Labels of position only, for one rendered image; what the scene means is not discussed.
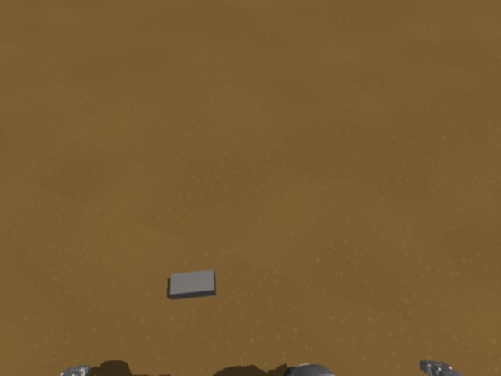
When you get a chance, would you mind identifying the carton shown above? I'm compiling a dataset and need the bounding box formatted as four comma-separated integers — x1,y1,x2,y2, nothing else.
170,270,216,300

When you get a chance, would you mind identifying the right robot hand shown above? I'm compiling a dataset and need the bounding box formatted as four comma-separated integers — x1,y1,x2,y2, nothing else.
420,360,463,376

